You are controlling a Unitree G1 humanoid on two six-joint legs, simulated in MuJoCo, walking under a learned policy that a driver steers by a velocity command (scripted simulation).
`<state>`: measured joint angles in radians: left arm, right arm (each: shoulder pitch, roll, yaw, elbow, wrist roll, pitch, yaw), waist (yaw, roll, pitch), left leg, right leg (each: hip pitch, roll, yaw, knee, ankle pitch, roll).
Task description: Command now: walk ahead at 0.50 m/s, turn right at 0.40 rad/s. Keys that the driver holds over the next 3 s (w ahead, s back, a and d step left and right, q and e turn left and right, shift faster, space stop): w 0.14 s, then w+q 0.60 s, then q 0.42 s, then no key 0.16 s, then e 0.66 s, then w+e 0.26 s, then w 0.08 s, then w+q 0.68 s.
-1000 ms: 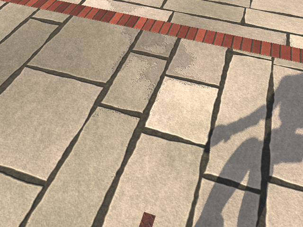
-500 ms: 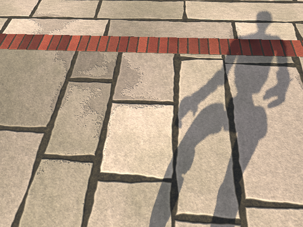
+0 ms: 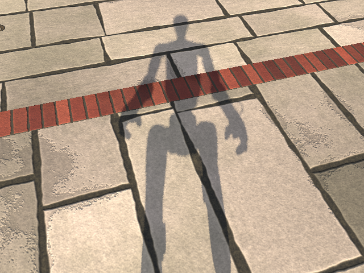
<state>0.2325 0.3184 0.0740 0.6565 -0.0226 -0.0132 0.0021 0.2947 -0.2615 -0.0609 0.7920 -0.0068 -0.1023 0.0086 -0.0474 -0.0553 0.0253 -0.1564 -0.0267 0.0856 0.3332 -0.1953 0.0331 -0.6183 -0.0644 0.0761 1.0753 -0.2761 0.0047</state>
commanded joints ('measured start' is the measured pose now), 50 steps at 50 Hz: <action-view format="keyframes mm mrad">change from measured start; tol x32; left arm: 1 -31 10 -5 -79 6 -18 -6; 50 -6 65 13 42 38 -33 40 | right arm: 1 -36 -154 -34 -40 4 -15 2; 50 -121 -203 -58 -158 8 67 -8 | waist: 1 19 122 -2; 10 -10 144 45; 15 182 -165 -444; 31 98 24 72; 42 -56 156 -423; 50 82 101 -145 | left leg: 1 68 275 -193 -190 196 179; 12 129 254 -89 111 606 93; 16 -596 69 -205 966 -342 -20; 35 -528 121 -56 317 119 25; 39 -24 -42 27 212 113 123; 41 510 391 -816 92 432 426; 50 -66 187 -331 10 729 256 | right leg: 1 -90 -33 33 -135 111 7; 10 72 21 -81 -526 150 -50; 14 1034 -294 366 -591 138 -253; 22 457 -200 25 -933 246 -203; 34 676 -237 -246 -910 389 -153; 38 707 -211 -306 -554 964 -97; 39 603 -159 -327 -317 919 -51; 41 -6 137 -139 358 -389 79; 50 71 11 -14 -11 -58 80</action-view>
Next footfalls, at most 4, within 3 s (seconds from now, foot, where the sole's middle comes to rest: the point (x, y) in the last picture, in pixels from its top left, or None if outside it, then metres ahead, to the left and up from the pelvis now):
0.26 right None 0.30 -0.16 -0.78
0.78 left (145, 255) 0.56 0.12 -0.78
1.28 right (181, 209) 0.74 -0.02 -0.78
1.58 left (134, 255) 0.56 0.16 -0.78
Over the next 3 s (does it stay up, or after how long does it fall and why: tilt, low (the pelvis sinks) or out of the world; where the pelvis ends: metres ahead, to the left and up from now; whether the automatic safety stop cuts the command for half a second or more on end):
stays up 0.98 0.05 -0.01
